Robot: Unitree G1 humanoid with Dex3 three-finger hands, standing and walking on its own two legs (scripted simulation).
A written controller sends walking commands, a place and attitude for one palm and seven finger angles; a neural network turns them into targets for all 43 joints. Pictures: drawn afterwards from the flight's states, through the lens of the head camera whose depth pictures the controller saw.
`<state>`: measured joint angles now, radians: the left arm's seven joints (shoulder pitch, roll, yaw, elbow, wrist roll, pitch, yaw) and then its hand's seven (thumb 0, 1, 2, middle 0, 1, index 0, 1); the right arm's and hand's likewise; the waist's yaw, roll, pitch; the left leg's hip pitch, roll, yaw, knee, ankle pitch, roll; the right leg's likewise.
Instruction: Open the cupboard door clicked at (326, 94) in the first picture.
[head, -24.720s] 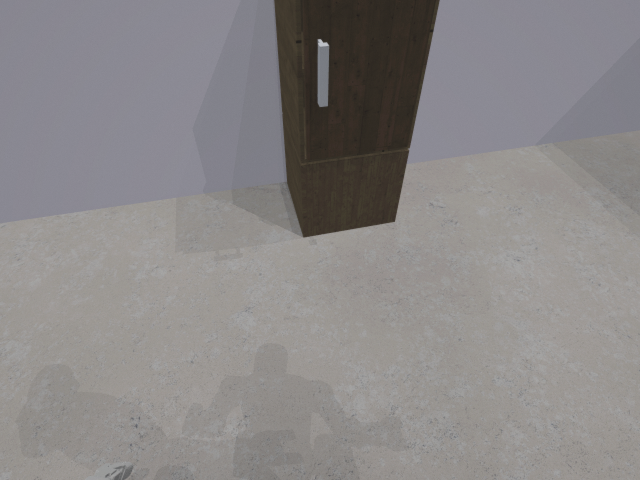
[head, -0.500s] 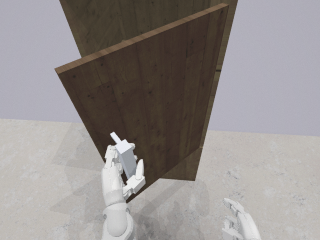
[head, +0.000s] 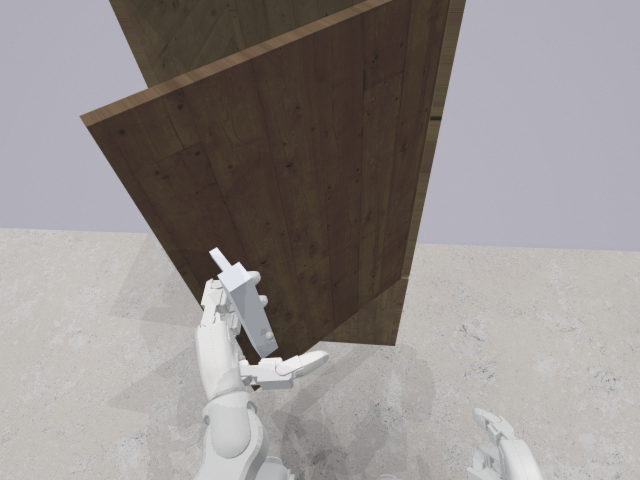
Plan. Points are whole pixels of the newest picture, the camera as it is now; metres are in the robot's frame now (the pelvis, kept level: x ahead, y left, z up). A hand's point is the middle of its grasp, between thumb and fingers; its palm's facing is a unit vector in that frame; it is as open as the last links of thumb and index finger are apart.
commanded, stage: open thumb and fingers to let go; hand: left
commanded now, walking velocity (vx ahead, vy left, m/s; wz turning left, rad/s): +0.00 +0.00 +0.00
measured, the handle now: (243, 305) +0.32 +0.11 +0.05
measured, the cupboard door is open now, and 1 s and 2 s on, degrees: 44 45 44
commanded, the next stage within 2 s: slide the hand sideways off the handle in 0.30 s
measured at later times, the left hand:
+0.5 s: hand (255, 348) +0.27 +0.09 +0.05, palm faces +0.00 -1.00 -0.04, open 15.4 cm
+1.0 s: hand (229, 386) +0.22 +0.11 +0.05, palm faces -0.16 -0.99 +0.01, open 16.2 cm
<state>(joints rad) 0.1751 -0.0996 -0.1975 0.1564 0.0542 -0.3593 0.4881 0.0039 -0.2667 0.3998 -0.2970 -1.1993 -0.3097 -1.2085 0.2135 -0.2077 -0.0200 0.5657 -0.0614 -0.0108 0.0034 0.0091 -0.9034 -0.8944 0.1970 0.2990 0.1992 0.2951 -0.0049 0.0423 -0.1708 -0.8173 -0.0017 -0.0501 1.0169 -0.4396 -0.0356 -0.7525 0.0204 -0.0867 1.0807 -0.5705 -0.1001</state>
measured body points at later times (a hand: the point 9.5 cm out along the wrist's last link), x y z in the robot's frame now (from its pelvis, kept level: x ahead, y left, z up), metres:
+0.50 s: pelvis -0.01 +0.05 +0.00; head +0.03 +0.04 +0.44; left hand +0.26 +0.14 +0.05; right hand +0.17 -0.17 -0.09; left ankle +0.04 +0.17 -0.66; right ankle -0.02 -0.05 -0.66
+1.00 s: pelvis -0.01 +0.08 -0.01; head +0.03 +0.08 +0.44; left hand +0.23 +0.16 +0.06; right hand +0.16 -0.14 -0.09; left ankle +0.04 +0.17 -0.66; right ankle -0.02 -0.05 -0.66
